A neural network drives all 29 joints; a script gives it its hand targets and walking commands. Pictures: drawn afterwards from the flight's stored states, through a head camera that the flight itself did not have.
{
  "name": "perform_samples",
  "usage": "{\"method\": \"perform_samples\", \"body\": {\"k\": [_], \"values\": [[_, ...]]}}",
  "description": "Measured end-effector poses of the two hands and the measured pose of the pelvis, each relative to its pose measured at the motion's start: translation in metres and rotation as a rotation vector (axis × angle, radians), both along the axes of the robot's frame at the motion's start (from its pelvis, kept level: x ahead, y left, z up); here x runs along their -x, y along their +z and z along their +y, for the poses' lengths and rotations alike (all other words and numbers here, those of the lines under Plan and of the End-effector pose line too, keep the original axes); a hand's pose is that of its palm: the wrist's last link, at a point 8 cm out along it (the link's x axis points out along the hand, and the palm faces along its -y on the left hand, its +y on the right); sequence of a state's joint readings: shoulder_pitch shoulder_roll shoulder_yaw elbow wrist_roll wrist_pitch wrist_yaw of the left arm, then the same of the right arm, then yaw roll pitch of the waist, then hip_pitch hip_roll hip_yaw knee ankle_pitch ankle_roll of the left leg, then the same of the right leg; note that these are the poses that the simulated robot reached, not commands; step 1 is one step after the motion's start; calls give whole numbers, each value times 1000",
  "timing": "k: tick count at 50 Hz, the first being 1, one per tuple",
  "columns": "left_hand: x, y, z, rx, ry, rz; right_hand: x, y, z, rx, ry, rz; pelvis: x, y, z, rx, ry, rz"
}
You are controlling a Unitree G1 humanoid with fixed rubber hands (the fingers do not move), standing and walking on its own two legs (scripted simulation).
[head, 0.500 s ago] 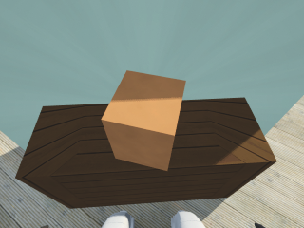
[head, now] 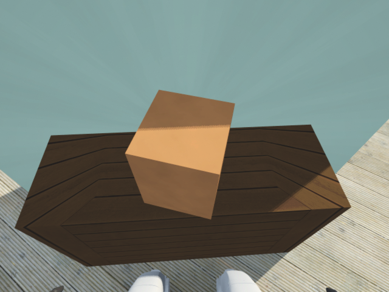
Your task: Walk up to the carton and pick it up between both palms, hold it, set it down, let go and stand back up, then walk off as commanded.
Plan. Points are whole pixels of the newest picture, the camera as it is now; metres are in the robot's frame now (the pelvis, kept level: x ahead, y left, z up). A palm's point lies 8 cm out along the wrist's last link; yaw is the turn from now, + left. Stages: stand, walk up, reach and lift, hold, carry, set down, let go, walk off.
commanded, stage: walk up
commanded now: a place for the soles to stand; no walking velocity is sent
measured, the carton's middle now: (185, 157) +0.44 +0.02 -0.06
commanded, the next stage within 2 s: stand in 0.50 s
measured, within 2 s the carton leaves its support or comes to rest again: neither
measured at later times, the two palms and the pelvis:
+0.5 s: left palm out of the picture +0.04 +0.29 -0.10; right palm out of the picture +0.02 -0.33 -0.13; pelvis -0.04 -0.02 -0.01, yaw +0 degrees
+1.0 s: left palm out of the picture +0.04 +0.29 -0.11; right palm out of the picture +0.00 -0.33 -0.12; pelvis -0.05 -0.02 +0.00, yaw +0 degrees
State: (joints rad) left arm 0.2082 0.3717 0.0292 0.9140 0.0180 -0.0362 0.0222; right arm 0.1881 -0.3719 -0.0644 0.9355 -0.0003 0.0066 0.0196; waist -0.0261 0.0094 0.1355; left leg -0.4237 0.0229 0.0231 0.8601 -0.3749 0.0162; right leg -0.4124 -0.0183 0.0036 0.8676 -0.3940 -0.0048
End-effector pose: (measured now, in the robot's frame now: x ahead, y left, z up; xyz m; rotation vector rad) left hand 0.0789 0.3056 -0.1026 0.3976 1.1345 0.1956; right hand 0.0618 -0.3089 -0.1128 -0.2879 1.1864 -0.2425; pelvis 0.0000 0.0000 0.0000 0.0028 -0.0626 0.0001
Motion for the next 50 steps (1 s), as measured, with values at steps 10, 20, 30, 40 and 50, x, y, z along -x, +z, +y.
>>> {"method": "perform_samples", "body": {"k": [10,20,30,40,50], "values": [[8,-2,-14,1,3,-10,15,-3,-14,10,-7,-21,16,-4,-13,-16,-2,-19],[29,8,-27,-25,2,-3,32,-14,-27,-16,-9,-19,36,-4,-30,-38,0,-21],[46,-4,-14,5,7,17,56,-10,-14,9,-11,31,50,-5,-12,-25,7,0],[48,-12,-20,40,2,17,60,-1,-20,34,-12,30,52,-4,-14,-27,7,-3],[43,-7,-20,29,2,25,57,-3,-19,20,-13,45,46,-2,-15,-27,7,6]]}}
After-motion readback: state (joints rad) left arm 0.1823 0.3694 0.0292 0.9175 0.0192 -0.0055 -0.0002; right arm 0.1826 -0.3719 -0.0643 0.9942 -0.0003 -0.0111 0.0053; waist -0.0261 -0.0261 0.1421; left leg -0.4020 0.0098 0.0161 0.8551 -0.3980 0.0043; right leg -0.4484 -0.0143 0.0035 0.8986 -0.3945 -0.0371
